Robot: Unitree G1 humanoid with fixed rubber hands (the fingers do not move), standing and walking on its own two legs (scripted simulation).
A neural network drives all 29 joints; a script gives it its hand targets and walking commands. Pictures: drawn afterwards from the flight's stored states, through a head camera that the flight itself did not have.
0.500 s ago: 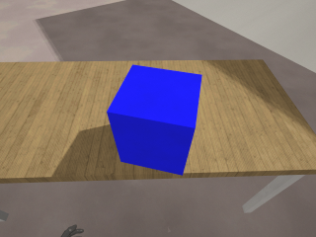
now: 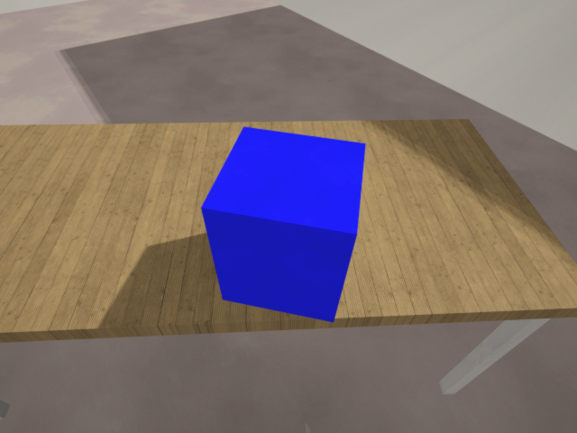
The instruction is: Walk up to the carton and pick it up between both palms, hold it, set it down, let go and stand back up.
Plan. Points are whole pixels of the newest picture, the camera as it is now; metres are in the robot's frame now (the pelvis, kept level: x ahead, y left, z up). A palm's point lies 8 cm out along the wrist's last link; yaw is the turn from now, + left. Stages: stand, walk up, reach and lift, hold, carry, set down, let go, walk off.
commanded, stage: stand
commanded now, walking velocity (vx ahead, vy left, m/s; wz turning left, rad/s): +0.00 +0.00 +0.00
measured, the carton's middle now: (289, 226) +0.45 +0.00 +0.01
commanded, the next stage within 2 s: none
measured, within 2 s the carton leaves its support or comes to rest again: neither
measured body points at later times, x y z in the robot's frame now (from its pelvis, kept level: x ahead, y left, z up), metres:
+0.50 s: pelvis -0.01 +0.01 +0.00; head -0.02 +0.00 +0.45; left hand -0.03 +0.22 -0.15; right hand -0.03 -0.21 -0.16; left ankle +0.00 +0.11 -0.74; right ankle +0.00 -0.14 -0.74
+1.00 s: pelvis -0.02 +0.00 +0.00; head -0.02 +0.00 +0.45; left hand -0.06 +0.21 -0.16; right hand -0.05 -0.20 -0.17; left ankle +0.00 +0.11 -0.74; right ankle +0.00 -0.14 -0.74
